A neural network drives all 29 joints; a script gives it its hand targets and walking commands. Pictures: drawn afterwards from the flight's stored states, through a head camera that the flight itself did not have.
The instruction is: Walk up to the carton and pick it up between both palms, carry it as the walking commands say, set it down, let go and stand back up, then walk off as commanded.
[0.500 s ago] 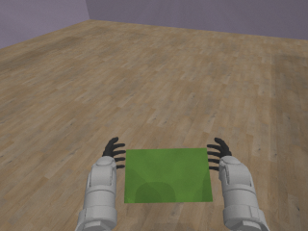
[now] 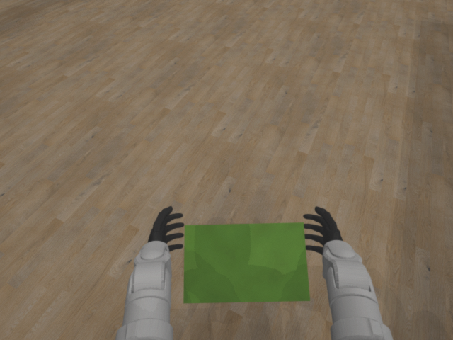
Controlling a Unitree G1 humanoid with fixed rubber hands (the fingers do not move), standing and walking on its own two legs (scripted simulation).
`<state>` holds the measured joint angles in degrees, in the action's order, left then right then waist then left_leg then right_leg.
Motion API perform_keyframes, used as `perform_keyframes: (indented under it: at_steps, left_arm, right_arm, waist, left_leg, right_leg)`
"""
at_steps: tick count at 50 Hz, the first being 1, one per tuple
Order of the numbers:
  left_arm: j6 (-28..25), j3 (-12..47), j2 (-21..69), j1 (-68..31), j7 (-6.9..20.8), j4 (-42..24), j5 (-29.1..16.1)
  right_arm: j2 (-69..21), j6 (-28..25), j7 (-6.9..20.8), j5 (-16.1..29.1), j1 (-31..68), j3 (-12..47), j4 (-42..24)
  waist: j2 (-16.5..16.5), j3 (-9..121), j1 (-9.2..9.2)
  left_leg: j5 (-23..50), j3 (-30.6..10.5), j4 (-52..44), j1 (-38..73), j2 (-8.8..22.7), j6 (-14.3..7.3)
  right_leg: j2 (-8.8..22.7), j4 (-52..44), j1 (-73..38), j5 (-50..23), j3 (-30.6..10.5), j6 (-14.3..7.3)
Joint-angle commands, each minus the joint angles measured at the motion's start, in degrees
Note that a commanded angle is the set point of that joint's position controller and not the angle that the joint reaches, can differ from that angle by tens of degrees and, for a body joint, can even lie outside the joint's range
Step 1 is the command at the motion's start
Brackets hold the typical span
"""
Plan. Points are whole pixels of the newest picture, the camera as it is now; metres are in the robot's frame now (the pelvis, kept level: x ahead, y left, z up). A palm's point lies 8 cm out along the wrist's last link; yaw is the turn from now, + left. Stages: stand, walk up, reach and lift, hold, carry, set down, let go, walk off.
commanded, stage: set down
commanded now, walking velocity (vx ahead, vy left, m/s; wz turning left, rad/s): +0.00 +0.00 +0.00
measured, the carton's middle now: (243, 258) +0.31 -0.03 -0.13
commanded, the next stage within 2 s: none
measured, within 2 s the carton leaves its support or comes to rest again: neither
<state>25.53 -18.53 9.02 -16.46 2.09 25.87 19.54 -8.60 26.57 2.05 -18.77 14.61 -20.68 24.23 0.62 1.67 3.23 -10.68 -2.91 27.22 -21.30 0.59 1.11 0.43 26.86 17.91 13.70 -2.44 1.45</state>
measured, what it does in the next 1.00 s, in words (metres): lowers itself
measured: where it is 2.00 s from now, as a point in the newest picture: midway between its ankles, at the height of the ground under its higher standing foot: outside the picture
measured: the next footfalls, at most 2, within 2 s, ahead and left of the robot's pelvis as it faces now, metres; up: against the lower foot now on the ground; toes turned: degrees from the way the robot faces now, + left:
none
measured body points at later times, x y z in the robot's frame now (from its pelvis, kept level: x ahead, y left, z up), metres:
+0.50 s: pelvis -0.05 +0.01 -0.07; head +0.10 +0.02 +0.36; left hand +0.35 +0.14 -0.12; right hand +0.30 -0.19 -0.12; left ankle +0.03 +0.13 -0.74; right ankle +0.00 -0.14 -0.74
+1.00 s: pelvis -0.06 +0.01 -0.14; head +0.14 +0.02 +0.26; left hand +0.37 +0.13 -0.22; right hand +0.32 -0.20 -0.22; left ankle +0.03 +0.13 -0.74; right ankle +0.00 -0.14 -0.74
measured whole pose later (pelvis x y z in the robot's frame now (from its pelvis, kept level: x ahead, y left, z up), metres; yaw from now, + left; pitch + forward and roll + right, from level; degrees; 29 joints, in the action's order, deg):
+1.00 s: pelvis -0.06 +0.01 -0.14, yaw -1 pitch +40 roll -1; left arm 18.9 -22.0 6.1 -39.4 -3.0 31.9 16.0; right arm -6.1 20.7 1.8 -14.0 33.0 -27.9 26.2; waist -1.1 15.4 3.9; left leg -19.9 -3.0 70.5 -90.6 -1.1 1.0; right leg -0.5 71.9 87.4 24.5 -3.6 3.4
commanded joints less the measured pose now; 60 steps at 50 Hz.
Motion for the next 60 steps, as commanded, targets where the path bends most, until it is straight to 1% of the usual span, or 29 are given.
perform_keyframes:
  at_steps: [1,4,7,14,20,26,30,35,40,45,52,60]
  left_arm:
    - [-4.21,27.07,44.86,-22.83,13.32,2.33,-9.38]
    - [-6.1,27.28,44.43,-23.89,13.16,3.1,-9.0]
    - [-7.62,27.12,44.66,-25.63,13.11,4.19,-8.32]
    - [-9.07,28.47,48.55,-31.0,13.8,6.55,-7.97]
    - [-7.79,29.8,52.42,-36.6,14.49,8.24,-9.19]
    - [-5.63,28.27,54.48,-41.21,14.75,10.29,-9.65]
    - [-4.86,27.24,55.09,-42.61,14.43,11.48,-9.64]
    - [-4.98,27.04,54.93,-43.8,13.72,12.1,-9.83]
    - [-5.79,27.94,54.38,-45.3,12.82,11.98,-10.65]
    - [-6.52,29.07,53.9,-47.06,11.99,12.09,-11.71]
    - [-7.07,29.71,52.82,-49.89,11.37,12.97,-12.93]
    - [-7.3,27.82,51.07,-53.29,11.2,15.01,-12.77]
  right_arm:
    - [-46.84,-4.97,12.7,10.37,24.73,26.81,0.3]
    - [-47.28,-6.91,12.36,10.42,25.76,26.81,1.14]
    - [-47.59,-8.57,12.39,10.46,28.1,26.49,2.28]
    - [-48.88,-10.53,13.49,11.07,35.39,28.01,3.22]
    - [-49.27,-9.56,14.97,11.59,41.54,29.37,2.09]
    - [-48.62,-7.62,16.81,11.09,46.74,27.49,2.46]
    - [-48.29,-6.98,17.9,10.98,49.16,26.22,3.21]
    - [-47.83,-6.94,18.55,11.41,50.56,25.33,3.89]
    - [-47.0,-7.42,18.31,12.53,51.72,25.82,3.41]
    - [-46.1,-7.99,17.46,13.82,53.09,27.1,2.59]
    - [-45.58,-8.53,15.83,15.81,55.9,29.21,1.56]
    - [-44.86,-9.0,14.36,16.63,60.07,29.17,2.21]
  waist:
    - [0.16,20.93,0.53]
    - [0.29,23.54,0.6]
    - [-0.11,26.25,0.31]
    - [-1.9,35.85,0.01]
    - [-2.87,42.01,0.54]
    - [-2.98,44.52,1.51]
    - [-2.98,45.82,1.53]
    - [-3.34,47.97,1.75]
    - [-4.0,51.48,2.06]
    - [-4.36,55.65,2.24]
    - [-3.7,60.77,1.68]
    - [-2.86,63.05,1.1]
  left_leg:
    - [15.13,-1.01,1.84,8.97,-6.49,-1.77]
    - [14.97,-0.83,4.11,5.11,-6.75,-1.9]
    - [13.65,-0.43,6.93,0.51,-6.97,-1.94]
    - [9.69,1.24,13.96,-9.75,-7.32,-1.63]
    - [5.13,2.12,18.54,-15.04,-7.52,-1.25]
    - [-0.61,1.81,22.28,-18.48,-7.62,-0.77]
    - [-2.44,1.19,24.59,-20.31,-7.82,-0.52]
    - [-1.9,0.73,27.94,-23.25,-8.25,-0.5]
    - [0.31,1.09,31.96,-26.73,-8.67,-0.32]
    - [1.87,2.12,35.95,-30.59,-9.03,0.02]
    - [2.42,3.77,41.1,-36.39,-9.52,0.13]
    - [0.51,5.01,46.04,-43.11,-9.76,0.06]
  right_leg:
    - [-6.41,-0.34,1.66,-18.78,-0.25,-1.8]
    - [-6.53,1.72,4.4,-18.98,-0.33,-1.57]
    - [-6.7,4.6,8.47,-17.54,-0.29,-1.48]
    - [-6.99,11.87,17.27,-12.63,0.09,-1.29]
    - [-7.55,17.06,25.68,-6.31,1.21,-1.11]
    - [-7.98,21.95,34.79,0.2,2.68,-1.46]
    - [-8.16,25.04,40.23,2.09,3.39,-1.63]
    - [-8.39,28.8,45.82,1.97,3.94,-1.55]
    - [-8.69,32.47,50.07,0.45,4.33,-1.19]
    - [-9.05,35.91,53.39,-1.02,4.68,-0.55]
    - [-9.45,40.18,56.11,-2.37,5.09,0.54]
    - [-9.58,44.28,60.23,-1.04,5.64,1.03]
